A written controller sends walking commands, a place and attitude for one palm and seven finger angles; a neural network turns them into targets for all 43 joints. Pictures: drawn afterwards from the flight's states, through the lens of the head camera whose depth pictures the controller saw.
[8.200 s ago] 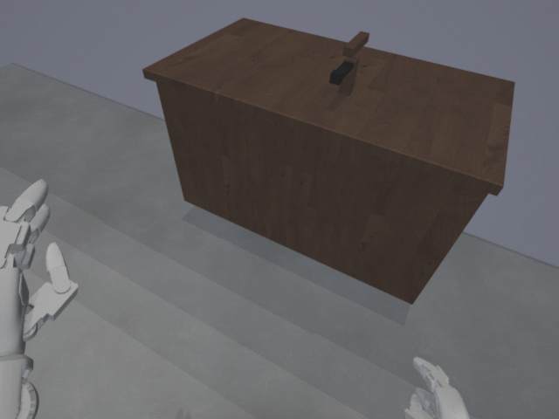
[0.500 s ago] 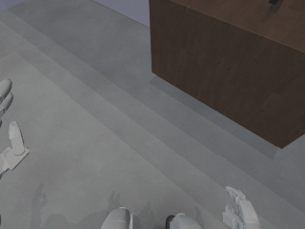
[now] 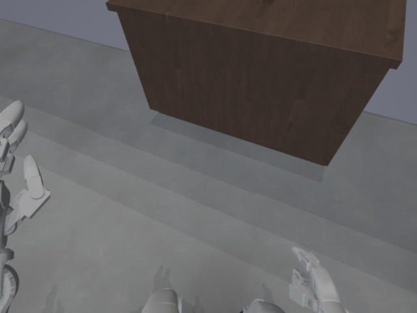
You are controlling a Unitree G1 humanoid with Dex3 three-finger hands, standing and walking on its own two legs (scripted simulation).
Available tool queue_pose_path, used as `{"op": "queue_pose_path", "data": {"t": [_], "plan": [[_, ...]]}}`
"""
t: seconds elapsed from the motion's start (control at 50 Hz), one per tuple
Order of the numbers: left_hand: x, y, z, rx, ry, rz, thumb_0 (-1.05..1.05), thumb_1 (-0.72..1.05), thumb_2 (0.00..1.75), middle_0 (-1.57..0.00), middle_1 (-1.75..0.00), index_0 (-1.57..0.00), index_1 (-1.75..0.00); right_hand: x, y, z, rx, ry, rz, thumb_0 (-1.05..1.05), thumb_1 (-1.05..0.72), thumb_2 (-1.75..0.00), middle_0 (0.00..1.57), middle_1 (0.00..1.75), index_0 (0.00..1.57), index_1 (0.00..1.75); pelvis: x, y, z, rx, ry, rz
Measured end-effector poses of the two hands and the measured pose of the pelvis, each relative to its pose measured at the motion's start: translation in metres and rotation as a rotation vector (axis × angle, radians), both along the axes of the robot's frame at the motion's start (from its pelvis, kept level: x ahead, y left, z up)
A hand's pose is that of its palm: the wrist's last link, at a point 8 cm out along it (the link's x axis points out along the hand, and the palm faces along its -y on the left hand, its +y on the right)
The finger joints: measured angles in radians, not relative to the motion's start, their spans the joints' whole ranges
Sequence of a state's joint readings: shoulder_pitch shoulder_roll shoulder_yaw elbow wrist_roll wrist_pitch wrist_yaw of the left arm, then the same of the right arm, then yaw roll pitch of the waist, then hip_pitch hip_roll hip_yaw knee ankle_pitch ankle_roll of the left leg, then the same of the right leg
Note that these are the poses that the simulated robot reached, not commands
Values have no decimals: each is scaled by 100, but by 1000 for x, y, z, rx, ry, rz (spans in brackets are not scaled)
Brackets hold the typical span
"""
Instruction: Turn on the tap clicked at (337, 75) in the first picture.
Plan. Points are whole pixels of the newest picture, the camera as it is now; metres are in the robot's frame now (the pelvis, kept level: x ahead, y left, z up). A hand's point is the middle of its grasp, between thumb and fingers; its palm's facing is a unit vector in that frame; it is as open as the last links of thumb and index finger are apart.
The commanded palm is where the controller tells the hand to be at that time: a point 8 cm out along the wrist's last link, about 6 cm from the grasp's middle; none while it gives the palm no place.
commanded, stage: turn to face it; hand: left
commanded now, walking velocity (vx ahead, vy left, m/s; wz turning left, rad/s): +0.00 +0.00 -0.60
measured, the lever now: out of the picture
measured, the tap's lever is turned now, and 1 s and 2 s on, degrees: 0 0 0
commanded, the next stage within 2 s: take the last steps up to it in 1.12 s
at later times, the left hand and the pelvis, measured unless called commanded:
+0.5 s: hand (89, 192) +0.24 +0.17 +0.19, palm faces +0.16 -0.87 -0.46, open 7.4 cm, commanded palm +0.20 +0.21 +0.20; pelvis -0.04 -0.01 +0.01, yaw -17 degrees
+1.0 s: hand (163, 194) +0.24 +0.07 +0.19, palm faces -0.11 -0.86 -0.50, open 7.4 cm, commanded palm +0.21 +0.14 +0.20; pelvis -0.07 -0.02 +0.01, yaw -32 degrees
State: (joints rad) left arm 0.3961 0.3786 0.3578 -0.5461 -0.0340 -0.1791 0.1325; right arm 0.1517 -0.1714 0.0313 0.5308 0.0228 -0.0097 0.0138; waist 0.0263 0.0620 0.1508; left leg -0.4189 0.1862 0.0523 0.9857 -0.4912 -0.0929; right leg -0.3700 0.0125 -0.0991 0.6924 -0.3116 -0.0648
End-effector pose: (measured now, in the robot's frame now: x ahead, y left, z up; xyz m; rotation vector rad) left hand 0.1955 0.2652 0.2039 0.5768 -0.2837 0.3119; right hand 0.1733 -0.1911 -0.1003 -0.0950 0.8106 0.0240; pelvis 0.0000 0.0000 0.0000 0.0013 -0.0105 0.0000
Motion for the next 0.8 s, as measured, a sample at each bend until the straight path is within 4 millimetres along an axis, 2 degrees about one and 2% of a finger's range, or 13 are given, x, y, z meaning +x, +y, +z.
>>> {"op": "queue_pose_path", "data": {"t": [0.08,0.16,0.28,0.4,0.52,0.6,0.68,0.74,0.8], "plan": [[5,-20,7,30,60,-62,1,89,90,-22,-30,-21,-31,-27,-36,1,-41,78,-98,1,-90,-90,20,30,20,30,-6,-7,9,22,18,-53],[5,-29,12,53,95,-96,1,89,90,-22,-30,-22,-31,-52,-70,9,-99,117,-186,1,-90,-90,20,30,20,30,-11,-12,17,36,33,-96],[7,-33,8,5,75,-120,1,89,90,-22,-30,-22,-31,-78,-100,27,-176,113,-261,1,-91,-90,19,30,19,30,-18,-12,20,48,49,-165],[10,-40,2,-55,-3,-213,1,89,90,-22,-30,-21,-31,-90,-100,43,-219,38,-299,1,-91,-90,19,30,19,30,-30,-4,13,34,56,-218],[16,-53,-1,-40,8,-248,1,89,90,-21,-30,-21,-31,-106,-80,40,-121,-33,-359,1,-90,-90,19,30,20,30,-39,-7,12,17,22,-320],[23,-85,-3,-34,19,-298,2,89,90,-21,-30,-21,-31,-124,-72,23,-39,-42,-367,1,-90,-90,20,30,20,30,-45,-20,7,-6,12,-384],[31,-125,-8,-20,7,-385,2,89,90,-21,-30,-21,-31,-152,-82,1,-8,12,-399,1,-90,-90,20,30,20,30,-61,-32,-2,-18,3,-407],[31,-144,-6,-12,37,-455,2,89,90,-21,-30,-21,-31,-181,-96,-1,-27,82,-464,1,-90,-90,20,30,20,30,-69,-33,4,5,7,-449],[28,-154,1,29,64,-516,2,89,90,-22,-30,-21,-31,-210,-110,5,-61,125,-544,1,-90,-90,20,30,20,30,-73,-32,10,17,20,-485]]}}
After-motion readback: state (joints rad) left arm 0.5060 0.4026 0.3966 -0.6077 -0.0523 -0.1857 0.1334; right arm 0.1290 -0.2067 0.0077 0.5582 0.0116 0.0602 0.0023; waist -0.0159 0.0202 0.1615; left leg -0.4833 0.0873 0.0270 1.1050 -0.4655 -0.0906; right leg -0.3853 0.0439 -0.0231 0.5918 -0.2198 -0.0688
